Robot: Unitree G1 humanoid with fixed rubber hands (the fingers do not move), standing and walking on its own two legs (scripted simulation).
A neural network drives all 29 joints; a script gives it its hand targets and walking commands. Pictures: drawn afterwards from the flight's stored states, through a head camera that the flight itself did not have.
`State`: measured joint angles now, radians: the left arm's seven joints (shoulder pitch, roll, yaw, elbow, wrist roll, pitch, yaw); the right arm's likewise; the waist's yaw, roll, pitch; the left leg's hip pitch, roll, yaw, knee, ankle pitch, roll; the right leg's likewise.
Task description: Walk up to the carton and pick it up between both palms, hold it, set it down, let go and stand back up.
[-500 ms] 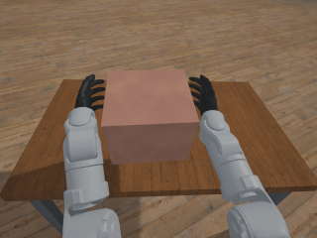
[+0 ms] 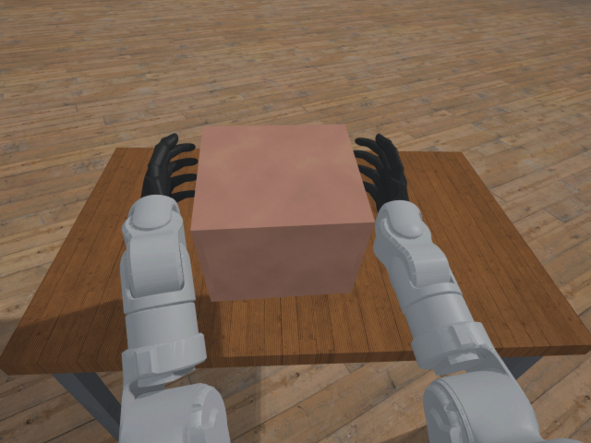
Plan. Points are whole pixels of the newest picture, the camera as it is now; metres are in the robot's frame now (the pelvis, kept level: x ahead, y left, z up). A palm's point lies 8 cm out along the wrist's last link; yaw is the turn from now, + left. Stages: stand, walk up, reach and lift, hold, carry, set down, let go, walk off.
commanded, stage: hold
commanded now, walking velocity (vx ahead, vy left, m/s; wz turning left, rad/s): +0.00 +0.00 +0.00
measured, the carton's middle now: (278, 211) +0.38 +0.01 +0.14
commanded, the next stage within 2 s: none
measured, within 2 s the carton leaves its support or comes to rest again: neither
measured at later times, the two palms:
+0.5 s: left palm (157, 196) +0.36 +0.16 +0.19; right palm (385, 194) +0.36 -0.13 +0.18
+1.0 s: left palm (159, 200) +0.36 +0.15 +0.18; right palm (386, 198) +0.35 -0.13 +0.17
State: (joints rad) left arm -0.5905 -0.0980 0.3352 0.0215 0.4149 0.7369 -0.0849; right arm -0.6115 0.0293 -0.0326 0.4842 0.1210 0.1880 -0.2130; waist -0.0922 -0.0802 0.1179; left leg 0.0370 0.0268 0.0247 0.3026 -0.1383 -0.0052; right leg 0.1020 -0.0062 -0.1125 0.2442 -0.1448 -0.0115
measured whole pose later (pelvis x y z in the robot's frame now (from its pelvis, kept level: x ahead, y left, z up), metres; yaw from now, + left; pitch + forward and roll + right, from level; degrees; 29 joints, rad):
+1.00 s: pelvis +0.00 +0.00 +0.00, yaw +0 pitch -11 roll -1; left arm -0.60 -0.09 0.34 0.04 0.41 0.74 -0.08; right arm -0.62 0.04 -0.05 0.49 0.10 0.20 -0.21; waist -0.09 -0.07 0.11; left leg 0.01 0.02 0.03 0.30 -0.13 0.00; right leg 0.07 -0.01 -0.11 0.25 -0.14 -0.01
